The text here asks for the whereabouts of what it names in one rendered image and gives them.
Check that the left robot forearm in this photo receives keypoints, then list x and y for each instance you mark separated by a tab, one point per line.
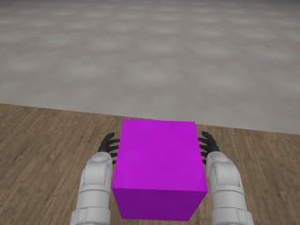
92	206

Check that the right robot hand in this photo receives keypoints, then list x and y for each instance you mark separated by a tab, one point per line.
211	145

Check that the right robot forearm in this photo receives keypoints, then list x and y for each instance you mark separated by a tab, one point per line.
228	197

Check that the carton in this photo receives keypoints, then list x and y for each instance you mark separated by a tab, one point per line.
159	173

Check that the left robot hand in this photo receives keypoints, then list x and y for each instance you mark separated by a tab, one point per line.
105	145

